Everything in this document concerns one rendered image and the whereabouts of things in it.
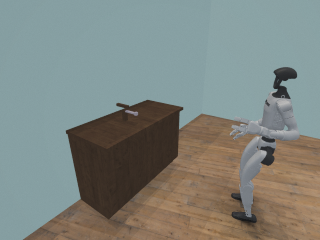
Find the tap lever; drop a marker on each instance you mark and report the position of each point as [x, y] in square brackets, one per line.
[131, 112]

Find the left robot upper arm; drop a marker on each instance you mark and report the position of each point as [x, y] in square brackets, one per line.
[285, 108]

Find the robot head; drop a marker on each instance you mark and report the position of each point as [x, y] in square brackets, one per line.
[283, 74]

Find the right robot hand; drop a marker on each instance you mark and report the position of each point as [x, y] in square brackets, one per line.
[237, 135]

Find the robot right forearm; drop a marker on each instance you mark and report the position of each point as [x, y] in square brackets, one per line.
[259, 122]

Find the counter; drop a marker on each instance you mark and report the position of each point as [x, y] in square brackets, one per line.
[117, 155]

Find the robot left forearm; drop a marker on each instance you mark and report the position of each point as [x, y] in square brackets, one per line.
[282, 135]

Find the left robot foot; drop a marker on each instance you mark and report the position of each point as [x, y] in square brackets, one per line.
[242, 216]

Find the left robot hand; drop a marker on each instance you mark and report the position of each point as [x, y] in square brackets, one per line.
[252, 127]

